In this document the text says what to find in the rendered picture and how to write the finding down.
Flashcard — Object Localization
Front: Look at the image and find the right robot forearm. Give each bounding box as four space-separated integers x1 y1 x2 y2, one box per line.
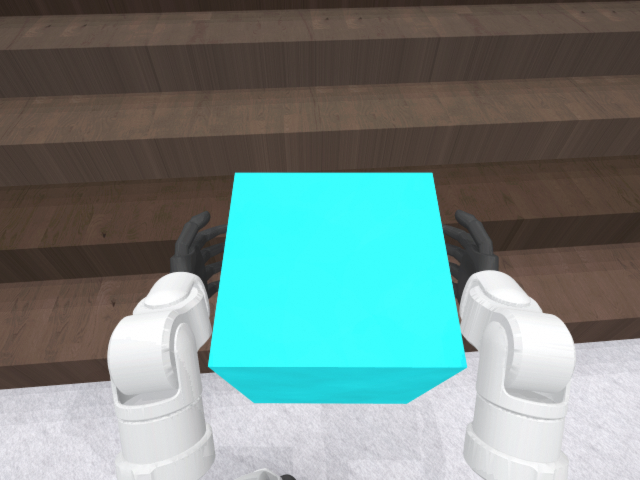
459 270 576 480

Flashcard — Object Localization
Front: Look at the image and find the left robot shin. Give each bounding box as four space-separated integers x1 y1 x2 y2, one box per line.
254 468 279 478

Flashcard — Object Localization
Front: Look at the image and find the right robot hand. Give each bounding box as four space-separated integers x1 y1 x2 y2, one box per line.
442 210 499 305

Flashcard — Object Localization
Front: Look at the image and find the left robot forearm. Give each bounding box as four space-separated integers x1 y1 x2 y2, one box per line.
107 272 216 480

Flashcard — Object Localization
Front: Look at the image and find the carton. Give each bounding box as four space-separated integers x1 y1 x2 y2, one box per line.
208 173 467 404

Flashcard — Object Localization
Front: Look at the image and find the left robot hand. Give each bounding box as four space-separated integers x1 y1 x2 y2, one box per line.
169 211 228 299

